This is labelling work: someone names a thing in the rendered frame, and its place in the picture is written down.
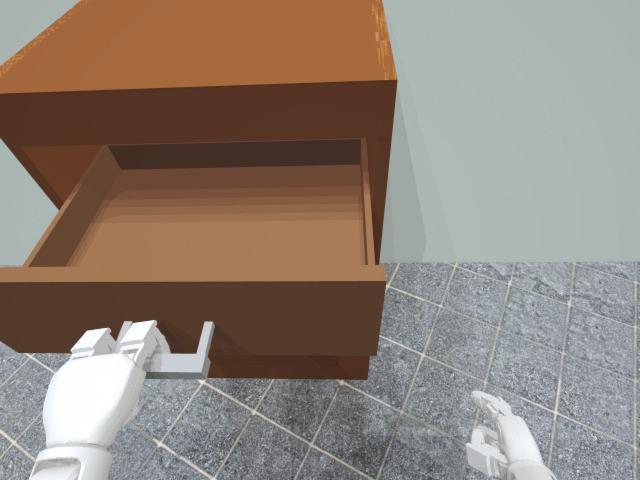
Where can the handle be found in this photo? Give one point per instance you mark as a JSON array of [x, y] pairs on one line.
[[175, 366]]

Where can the robot right hand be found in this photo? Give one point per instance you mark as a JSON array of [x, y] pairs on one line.
[[493, 452]]

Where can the drawer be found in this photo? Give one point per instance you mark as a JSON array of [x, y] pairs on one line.
[[272, 241]]

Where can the robot left hand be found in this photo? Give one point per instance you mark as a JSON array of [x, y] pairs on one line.
[[94, 394]]

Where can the right robot forearm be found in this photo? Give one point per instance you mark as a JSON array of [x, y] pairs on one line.
[[529, 470]]

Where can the cabinet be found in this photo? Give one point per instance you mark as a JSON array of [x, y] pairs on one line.
[[180, 71]]

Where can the left robot forearm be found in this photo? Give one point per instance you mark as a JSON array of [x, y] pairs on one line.
[[72, 461]]

